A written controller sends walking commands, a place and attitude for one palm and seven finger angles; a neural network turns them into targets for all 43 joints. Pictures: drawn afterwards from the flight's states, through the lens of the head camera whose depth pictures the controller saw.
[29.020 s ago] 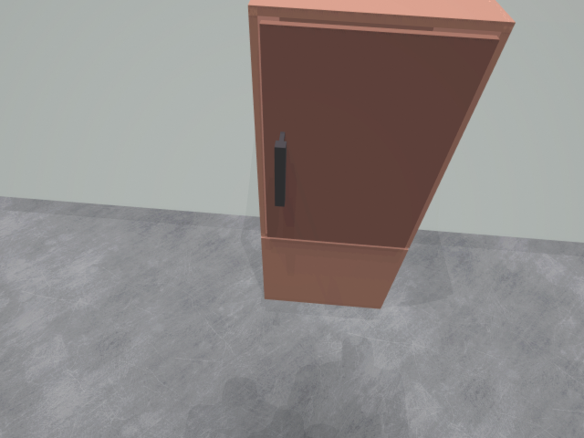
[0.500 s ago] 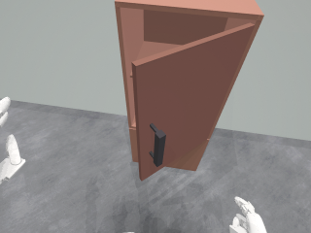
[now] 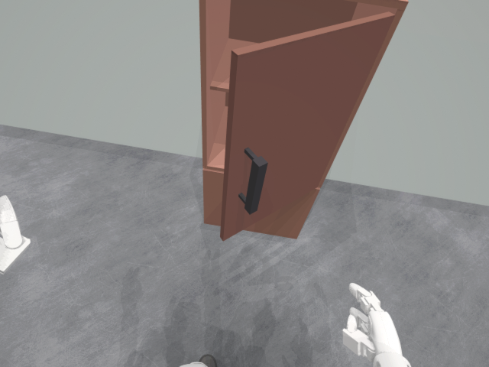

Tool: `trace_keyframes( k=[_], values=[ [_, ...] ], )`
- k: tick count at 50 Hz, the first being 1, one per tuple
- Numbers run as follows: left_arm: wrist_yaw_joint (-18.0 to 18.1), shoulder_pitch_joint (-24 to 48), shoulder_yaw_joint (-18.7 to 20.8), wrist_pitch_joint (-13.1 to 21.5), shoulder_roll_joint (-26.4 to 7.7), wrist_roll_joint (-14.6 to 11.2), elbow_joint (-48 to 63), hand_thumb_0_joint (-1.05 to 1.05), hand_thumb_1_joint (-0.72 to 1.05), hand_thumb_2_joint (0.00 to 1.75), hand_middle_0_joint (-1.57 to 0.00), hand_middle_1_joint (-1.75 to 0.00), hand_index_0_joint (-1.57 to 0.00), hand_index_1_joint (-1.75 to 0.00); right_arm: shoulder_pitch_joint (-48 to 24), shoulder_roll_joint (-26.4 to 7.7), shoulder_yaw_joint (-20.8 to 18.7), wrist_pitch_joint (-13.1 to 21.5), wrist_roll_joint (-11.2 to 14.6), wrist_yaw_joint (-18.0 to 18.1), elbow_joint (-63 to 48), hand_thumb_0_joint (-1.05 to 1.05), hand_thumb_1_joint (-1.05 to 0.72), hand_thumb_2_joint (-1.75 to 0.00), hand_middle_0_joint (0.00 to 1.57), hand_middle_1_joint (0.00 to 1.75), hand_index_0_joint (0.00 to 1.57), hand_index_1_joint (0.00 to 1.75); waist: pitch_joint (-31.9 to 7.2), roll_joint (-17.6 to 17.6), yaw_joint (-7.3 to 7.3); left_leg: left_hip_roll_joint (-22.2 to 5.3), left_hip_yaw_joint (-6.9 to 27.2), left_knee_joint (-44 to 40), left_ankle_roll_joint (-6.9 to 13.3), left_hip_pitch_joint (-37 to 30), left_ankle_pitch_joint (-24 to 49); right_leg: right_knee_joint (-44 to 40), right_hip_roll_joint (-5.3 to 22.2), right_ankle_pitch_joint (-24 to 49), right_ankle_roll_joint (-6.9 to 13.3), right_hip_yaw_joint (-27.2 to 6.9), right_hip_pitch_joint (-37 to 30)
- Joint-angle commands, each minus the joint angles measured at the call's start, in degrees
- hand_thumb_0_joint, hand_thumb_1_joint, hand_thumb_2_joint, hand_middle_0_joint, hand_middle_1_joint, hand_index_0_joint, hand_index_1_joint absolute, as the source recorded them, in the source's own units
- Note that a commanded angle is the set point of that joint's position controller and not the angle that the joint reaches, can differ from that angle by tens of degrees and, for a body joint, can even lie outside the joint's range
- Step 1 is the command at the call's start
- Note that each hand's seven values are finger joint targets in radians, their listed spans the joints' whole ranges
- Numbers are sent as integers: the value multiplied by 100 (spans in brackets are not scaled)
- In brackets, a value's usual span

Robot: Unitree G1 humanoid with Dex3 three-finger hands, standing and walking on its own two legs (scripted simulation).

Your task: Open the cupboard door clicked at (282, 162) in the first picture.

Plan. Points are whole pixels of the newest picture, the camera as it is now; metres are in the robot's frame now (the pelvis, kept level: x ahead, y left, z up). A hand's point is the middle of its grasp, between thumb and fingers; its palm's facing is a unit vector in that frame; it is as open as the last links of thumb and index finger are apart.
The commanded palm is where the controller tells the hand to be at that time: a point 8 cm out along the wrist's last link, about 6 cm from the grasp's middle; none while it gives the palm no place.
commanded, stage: stop stepping back and stand still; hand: left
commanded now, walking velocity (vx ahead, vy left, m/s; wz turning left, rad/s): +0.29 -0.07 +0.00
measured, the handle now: (249, 181) +0.52 +0.03 -0.06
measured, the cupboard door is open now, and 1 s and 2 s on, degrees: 43 43 43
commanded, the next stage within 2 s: let the arm hang, fingers relaxed in 0.98 s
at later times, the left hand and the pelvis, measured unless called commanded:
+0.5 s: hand (94, 290) +0.17 +0.19 +0.15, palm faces +0.33 -0.83 -0.44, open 7.5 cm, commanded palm +0.08 +0.24 +0.18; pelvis -0.10 -0.04 -0.02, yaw -7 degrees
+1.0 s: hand (110, 355) +0.11 +0.16 +0.14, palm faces +0.32 -0.84 -0.44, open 7.5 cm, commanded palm +0.06 +0.21 +0.18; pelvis -0.11 -0.07 +0.00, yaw -5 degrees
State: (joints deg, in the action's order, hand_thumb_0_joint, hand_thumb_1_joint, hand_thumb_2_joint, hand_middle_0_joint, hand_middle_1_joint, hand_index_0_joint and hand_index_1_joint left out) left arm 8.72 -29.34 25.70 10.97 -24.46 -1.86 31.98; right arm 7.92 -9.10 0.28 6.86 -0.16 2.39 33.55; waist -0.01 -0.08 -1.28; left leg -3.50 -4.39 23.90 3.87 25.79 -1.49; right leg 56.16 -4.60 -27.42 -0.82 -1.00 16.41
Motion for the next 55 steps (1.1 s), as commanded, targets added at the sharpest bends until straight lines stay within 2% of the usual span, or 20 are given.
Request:
trace_keyframes(
  k=[1, 5, 8, 10, 12, 15, 17, 18, 19, 21, 25, 27, 28, 29, 35, 44, 49, 53, 54, 55],
  values=[
    [124, -8, 354, 279, -806, -133, 1622, 0, 90, 90, -20, -30, -20, -30, -163, -914, -307, 362, -33, 83, -700, 0, -90, -90, 20, 30, 20, 30, -1064, 1723, 111, -768, 1011, -2125, -561, -1375, -3333, -1318, -312, -777, 120, 809, -392],
    [151, -493, 778, 194, -1251, -234, 1814, 0, 90, 90, -20, -30, -20, -30, -21, -755, -228, 291, -27, 108, -726, 0, -90, -90, 20, 30, 20, 30, -1452, 1408, 101, -61, 180, -1074, -1045, -1923, -1813, -3975, -210, -26, 458, 967, -1178],
    [163, -590, 1307, 249, -1788, -296, 2026, 0, 90, 90, -20, -30, -20, -30, -40, -744, -162, 3, -50, 109, -576, 0, -90, -90, 20, 30, 20, 30, -1078, -587, 122, 155, 78, 1983, -446, -1526, -1015, -4566, 1745, 1734, 890, -922, 219],
    [243, -333, 1607, 309, -2010, -312, 1630, 0, 90, 90, -20, -30, -20, -30, -31, -806, -144, 93, -62, 54, -572, 0, -90, -90, 20, 30, 20, 30, -1230, -579, 81, -1, 259, 2592, -482, -312, -1214, -4300, 2249, 2279, 1310, -1239, -606],
    [195, 146, 857, 168, -1225, -261, 1034, 0, 90, 90, -20, -30, -20, -30, -226, -970, -332, 121, 154, 91, -595, 0, -90, -90, 20, 30, 20, 30, -289, -1126, 209, 100, 170, 2412, -392, 484, -1014, -3718, 1708, 4008, 820, -1059, -1184],
    [183, 744, 605, 139, -1160, -151, -88, 0, 90, 90, -20, -30, -20, -30, -44, -976, -213, 105, 142, 274, -299, 0, -90, -90, 20, 30, 20, 30, 174, -215, 478, 469, -189, 1042, -81, -1480, -1145, -2222, 1368, 4145, 523, -153, 116],
    [163, 1273, 392, 175, -1014, -88, -330, 0, 90, 90, -20, -30, -20, -30, 137, -1218, -212, 118, 67, 337, -263, 0, -90, -90, 20, 30, 20, 30, -120, 1654, 545, -911, 2427, 30, 902, -2362, -854, 182, 400, 1778, -183, 425, 1356],
    [158, 1505, 390, 259, -1049, -39, -411, 0, 90, 90, -20, -30, -20, -30, 149, -1134, -174, 189, 17, 298, -313, 0, -90, -90, 20, 30, 20, 30, 103, 1760, 452, -1727, 4092, -861, 1424, -1866, -1829, 1290, 198, -423, -158, -89, 1826],
    [139, 1263, 504, 281, -1317, 4, -536, 0, 90, 90, -20, -30, -20, -30, 44, -1016, -116, 267, -47, 276, -285, 0, -90, -90, 20, 30, 20, 30, 397, 1030, 342, -1871, 4507, -1226, 1451, -1192, -2561, 1581, 397, -465, 83, -485, 1809],
    [76, 824, 516, 228, -1203, 24, -164, 0, 90, 90, -20, -30, -20, -30, -271, -1019, -248, 268, -17, 211, -238, 0, -90, -90, 20, 30, 20, 30, 394, -37, 108, -1462, 2903, -1321, 817, 702, -3375, 532, 704, -573, 275, -487, 196],
    [139, -705, 916, 319, -1397, -56, 960, 0, 90, 90, -20, -30, -20, -30, -422, -1005, -284, 289, 66, 166, -610, 0, -90, -90, 20, 30, 20, 30, -409, 1214, -72, -308, 408, -373, -36, 2239, -3915, -1472, 293, 209, 228, 693, -2529],
    [170, -716, 1121, 352, -1573, 6, 1413, 0, 90, 90, -20, -30, -20, -30, -343, -791, -308, 211, 81, 102, -698, 0, -90, -90, 20, 30, 20, 30, -50, -755, -12, 481, -129, 2972, -394, 1440, -3057, -4076, 1806, -1624, 718, -1969, -235],
    [195, -350, 1146, 401, -1667, -12, 1633, 0, 90, 90, -20, -30, -20, -30, -415, -894, -296, 219, -23, 130, -632, 0, -90, -90, 20, 30, 20, 30, 149, -855, 57, 531, 467, 4322, -484, 1315, -2719, -5092, 2630, -2249, 1052, -3620, 781],
    [227, 188, 1275, 471, -1729, 30, 1738, 0, 90, 90, -20, -30, -20, -30, -309, -902, -300, 253, -80, 116, -450, 0, -90, -90, 20, 30, 20, 30, 186, -476, 186, 426, 709, 4814, -544, 1070, -2408, -5336, 2689, -2598, 1117, -3876, 1302],
    [206, 450, 663, 548, -954, 54, -484, 0, 90, 90, -20, -30, -20, -30, 113, -812, -292, 334, 9, 358, -210, 0, -90, -90, 20, 30, 20, 30, -33, -253, 232, 200, 271, 2471, -426, -113, -1790, -4104, 1549, 933, 637, -1127, 158],
    [192, 545, 147, 374, -840, 106, 400, 0, 90, 90, -20, -30, -20, -30, -9, -1114, -362, 288, 73, 219, -504, 0, -90, -90, 20, 30, 20, 30, -751, -423, 62, -264, 609, 0, -47, -1763, 32, -3468, 984, 3114, -262, -623, -978],
    [250, 293, 770, 436, -1416, 88, 1617, 0, 90, 90, -20, -30, -20, -30, -92, -930, -239, 244, 35, 196, -744, 0, -90, -90, 20, 30, 20, 30, -1009, 991, 86, -53, 359, 70, -266, -1490, 296, -3159, 942, 3875, 78, -538, -1532],
    [276, -171, 700, 347, -1069, -18, 830, 0, 90, 90, -20, -30, -20, -30, -12, -857, -236, 173, 81, 150, -776, 0, -90, -90, 20, 30, 20, 30, -655, 548, 133, 68, 370, 157, -324, -1096, -734, -3671, 992, 2849, 158, -816, -1399],
    [-615, 396, -2238, -336, 126, 372, -3809, 0, 90, 90, -20, -30, -20, -30, -314, -1470, -475, 432, 86, -346, 580, 0, -90, -90, 20, 30, 20, 30, -42, 113, 490, -80, 487, 1054, -325, -1096, -4, -3020, 1386, 3444, 368, -181, -188],
    [-864, 486, -1829, -793, -83, 418, -4096, 0, 90, 90, -20, -30, -20, -30, 294, -1851, -551, -14, 8, -335, 706, 0, -90, -90, 20, 30, 20, 30, -233, 109, 375, -275, 720, 735, -296, -1246, 239, -2810, 1316, 3547, 450, -359, 81]
  ],
)
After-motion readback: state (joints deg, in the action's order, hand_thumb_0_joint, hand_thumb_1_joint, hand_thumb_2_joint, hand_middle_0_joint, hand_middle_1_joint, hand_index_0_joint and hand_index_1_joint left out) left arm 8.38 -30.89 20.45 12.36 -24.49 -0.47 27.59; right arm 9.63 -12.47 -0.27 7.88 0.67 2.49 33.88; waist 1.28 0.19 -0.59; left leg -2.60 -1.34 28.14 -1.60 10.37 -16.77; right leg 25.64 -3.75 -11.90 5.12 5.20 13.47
